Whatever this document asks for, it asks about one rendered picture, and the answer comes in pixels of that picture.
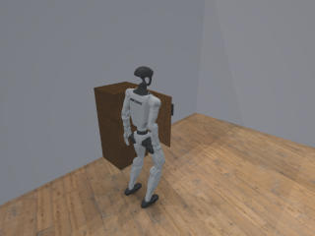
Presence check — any right robot hand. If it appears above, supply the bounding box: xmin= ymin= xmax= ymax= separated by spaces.
xmin=154 ymin=151 xmax=165 ymax=169

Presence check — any right robot shin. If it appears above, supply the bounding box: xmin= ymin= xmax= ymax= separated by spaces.
xmin=145 ymin=169 xmax=162 ymax=202

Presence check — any cupboard door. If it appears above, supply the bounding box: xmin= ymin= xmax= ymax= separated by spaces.
xmin=147 ymin=89 xmax=172 ymax=148

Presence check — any right robot forearm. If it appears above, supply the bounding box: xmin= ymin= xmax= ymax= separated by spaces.
xmin=149 ymin=124 xmax=161 ymax=153

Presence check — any left robot hand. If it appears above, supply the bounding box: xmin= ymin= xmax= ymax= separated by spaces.
xmin=123 ymin=131 xmax=132 ymax=146

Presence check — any left robot forearm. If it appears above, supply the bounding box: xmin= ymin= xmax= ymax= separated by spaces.
xmin=121 ymin=114 xmax=131 ymax=133

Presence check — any robot left upper arm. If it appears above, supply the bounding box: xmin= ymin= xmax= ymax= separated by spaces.
xmin=121 ymin=88 xmax=135 ymax=117

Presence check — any robot right thigh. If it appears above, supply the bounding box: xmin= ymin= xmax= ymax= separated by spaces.
xmin=145 ymin=139 xmax=163 ymax=177

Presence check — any robot right upper arm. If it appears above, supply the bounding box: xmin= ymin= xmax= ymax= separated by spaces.
xmin=147 ymin=95 xmax=161 ymax=131

